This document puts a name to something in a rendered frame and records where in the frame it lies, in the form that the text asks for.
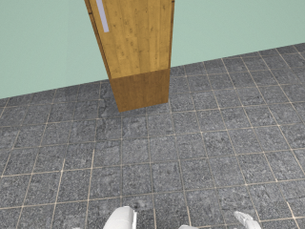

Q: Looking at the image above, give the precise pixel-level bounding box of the handle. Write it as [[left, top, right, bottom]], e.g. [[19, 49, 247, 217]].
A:
[[96, 0, 109, 32]]

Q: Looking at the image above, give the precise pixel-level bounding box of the cupboard door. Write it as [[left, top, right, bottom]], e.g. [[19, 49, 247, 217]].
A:
[[89, 0, 172, 79]]

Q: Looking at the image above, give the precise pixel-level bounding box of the right robot hand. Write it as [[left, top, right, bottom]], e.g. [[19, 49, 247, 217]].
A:
[[234, 211, 261, 229]]

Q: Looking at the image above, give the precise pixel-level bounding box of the robot left thigh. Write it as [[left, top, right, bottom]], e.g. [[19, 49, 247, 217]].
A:
[[103, 207, 137, 229]]

